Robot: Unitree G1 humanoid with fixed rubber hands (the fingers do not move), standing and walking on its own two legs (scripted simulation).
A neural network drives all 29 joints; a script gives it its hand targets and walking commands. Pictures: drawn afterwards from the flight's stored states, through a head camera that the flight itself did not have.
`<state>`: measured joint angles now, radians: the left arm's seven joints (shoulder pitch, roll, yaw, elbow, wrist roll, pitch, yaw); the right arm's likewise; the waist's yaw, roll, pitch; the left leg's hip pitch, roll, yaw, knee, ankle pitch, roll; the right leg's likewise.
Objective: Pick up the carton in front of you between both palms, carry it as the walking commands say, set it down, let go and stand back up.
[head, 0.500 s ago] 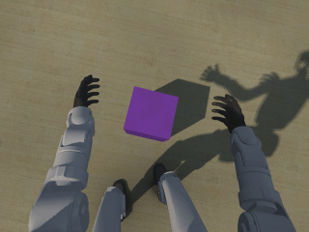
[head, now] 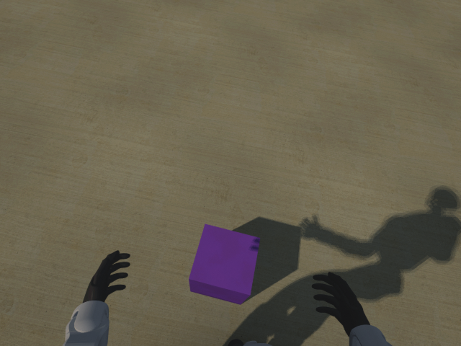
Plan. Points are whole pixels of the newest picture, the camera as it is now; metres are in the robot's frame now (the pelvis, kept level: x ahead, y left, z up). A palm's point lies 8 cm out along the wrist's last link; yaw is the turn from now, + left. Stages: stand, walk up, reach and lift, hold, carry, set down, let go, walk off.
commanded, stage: let go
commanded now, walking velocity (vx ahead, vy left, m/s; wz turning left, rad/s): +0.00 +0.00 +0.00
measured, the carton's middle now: (223, 266) +0.40 -0.07 -0.64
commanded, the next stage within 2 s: stand in 0.64 s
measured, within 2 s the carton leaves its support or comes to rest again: neither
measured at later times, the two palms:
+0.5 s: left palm out of the picture +0.16 +0.25 -0.06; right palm (346, 315) +0.17 -0.22 -0.05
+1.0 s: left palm out of the picture +0.12 +0.29 -0.07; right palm (379, 331) +0.14 -0.29 -0.10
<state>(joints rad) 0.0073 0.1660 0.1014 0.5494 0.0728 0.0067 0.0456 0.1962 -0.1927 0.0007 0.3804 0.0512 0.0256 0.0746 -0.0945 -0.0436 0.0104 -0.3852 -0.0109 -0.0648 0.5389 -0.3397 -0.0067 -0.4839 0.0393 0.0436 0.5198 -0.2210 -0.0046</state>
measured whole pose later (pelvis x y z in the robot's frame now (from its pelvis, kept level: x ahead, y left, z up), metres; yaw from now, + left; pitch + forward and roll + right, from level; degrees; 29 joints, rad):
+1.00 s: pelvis +0.01 -0.01 +0.00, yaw +2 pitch +0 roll +0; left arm 0.19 0.33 0.07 0.74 0.04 0.01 0.00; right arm 0.24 -0.36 -0.04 0.68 -0.04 0.01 -0.01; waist 0.01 0.06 0.01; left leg -0.16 0.00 -0.09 0.52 -0.37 -0.02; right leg -0.26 0.04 0.00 0.54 -0.29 -0.03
